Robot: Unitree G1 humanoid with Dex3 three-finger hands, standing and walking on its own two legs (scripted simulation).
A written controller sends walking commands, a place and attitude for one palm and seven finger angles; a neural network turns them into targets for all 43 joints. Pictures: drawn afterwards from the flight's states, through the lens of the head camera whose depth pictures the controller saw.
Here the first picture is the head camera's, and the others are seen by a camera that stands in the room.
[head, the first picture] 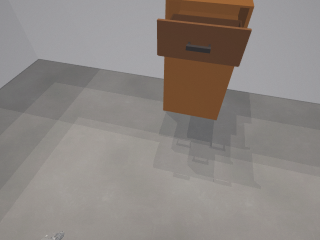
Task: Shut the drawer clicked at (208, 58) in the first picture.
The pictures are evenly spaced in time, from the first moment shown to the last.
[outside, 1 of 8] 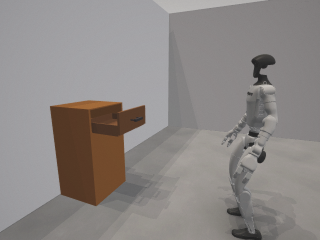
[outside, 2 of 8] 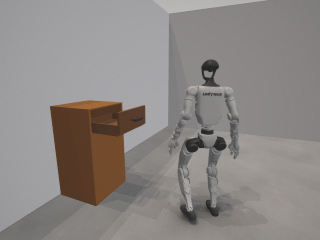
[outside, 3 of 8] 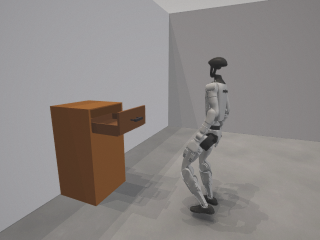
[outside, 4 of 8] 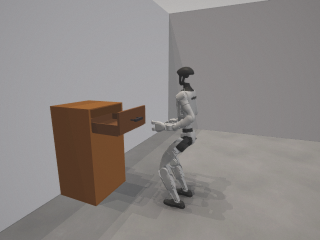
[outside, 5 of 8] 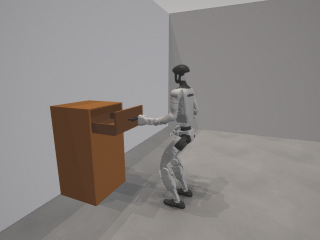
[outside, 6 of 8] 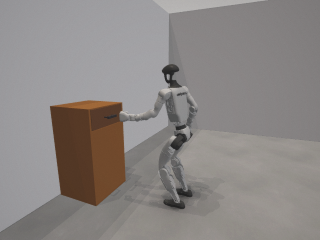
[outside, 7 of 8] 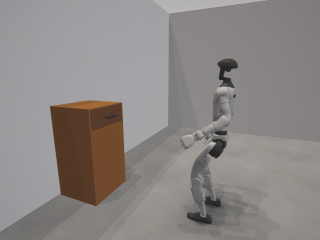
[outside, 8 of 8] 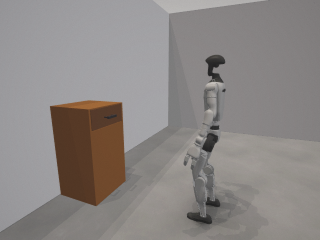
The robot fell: no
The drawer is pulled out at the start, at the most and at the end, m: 0.28 0.28 0.00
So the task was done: yes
